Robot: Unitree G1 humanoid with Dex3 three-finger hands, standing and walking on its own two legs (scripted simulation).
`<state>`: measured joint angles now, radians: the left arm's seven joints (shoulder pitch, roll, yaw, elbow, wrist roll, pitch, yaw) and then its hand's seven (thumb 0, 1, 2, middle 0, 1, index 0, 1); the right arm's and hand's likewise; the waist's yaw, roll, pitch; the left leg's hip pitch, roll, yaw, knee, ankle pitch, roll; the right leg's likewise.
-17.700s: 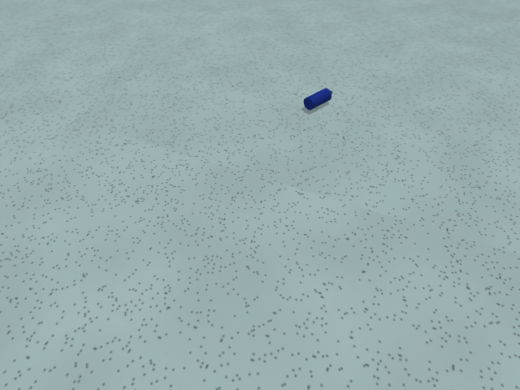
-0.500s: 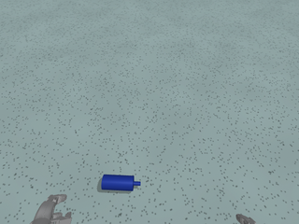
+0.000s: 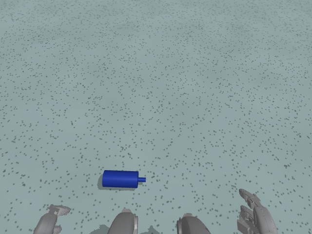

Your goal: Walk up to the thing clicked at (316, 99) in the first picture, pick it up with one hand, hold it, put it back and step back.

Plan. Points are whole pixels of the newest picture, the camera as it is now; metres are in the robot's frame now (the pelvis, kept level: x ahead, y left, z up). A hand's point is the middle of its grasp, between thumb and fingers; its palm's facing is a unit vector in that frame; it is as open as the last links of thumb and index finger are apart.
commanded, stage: rise first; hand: left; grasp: from above
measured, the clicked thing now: (125, 179) +0.40 +0.16 -0.64
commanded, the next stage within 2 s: none
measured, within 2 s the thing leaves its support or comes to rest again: neither
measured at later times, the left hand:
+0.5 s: hand (83, 215) +0.20 +0.26 -0.30, palm faces -0.42 -0.57 -0.70, open 14.1 cm
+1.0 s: hand (96, 193) +0.29 +0.26 -0.44, palm faces -0.48 -0.20 -0.85, open 14.1 cm
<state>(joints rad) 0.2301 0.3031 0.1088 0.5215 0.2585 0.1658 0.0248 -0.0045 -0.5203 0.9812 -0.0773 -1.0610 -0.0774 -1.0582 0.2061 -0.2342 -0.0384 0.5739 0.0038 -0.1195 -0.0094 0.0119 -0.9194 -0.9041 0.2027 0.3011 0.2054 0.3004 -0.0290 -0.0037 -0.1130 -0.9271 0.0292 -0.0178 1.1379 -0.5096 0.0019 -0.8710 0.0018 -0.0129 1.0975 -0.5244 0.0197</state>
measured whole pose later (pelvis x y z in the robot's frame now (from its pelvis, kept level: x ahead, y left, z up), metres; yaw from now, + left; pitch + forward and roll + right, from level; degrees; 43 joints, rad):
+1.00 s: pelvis -0.09 -0.01 -0.28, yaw -4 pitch +33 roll -5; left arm -0.57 0.55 0.06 1.07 1.00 -0.19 0.26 0.00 -0.52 1.03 -0.06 -1.03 -0.07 -1.03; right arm 0.14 -0.26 -0.05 0.75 -0.05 -0.08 0.07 0.01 -0.88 -0.89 0.20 0.30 0.21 0.30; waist -0.08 0.00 -0.14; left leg -2.10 0.03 -0.09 2.16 -0.63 -0.01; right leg -2.03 0.03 -0.05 2.12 -0.67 0.02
